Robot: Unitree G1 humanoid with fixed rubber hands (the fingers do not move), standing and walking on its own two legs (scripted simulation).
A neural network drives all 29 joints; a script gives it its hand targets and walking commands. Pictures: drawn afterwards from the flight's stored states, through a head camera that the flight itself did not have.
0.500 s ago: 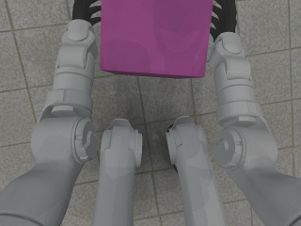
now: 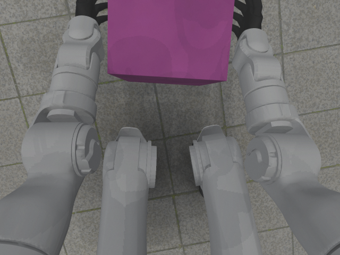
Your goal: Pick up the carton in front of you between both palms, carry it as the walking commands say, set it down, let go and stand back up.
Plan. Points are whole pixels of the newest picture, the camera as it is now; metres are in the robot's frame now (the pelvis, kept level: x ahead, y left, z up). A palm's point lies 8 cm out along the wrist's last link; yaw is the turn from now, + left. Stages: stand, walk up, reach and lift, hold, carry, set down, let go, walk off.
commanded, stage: set down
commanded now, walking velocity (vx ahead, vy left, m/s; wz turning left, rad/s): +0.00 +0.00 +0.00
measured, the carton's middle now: (168, 36) +0.51 +0.01 -0.24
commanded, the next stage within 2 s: none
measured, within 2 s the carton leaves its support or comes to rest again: rests again in 0.14 s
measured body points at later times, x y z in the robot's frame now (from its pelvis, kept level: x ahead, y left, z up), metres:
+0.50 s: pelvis -0.01 +0.00 -0.01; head +0.34 +0.02 +0.26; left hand +0.54 +0.16 -0.18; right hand +0.52 -0.15 -0.18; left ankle +0.10 +0.12 -0.34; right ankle +0.10 -0.12 -0.34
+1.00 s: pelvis -0.01 +0.01 -0.02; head +0.36 +0.02 +0.24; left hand +0.53 +0.21 -0.21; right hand +0.52 -0.19 -0.20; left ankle +0.10 +0.11 -0.34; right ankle +0.10 -0.11 -0.34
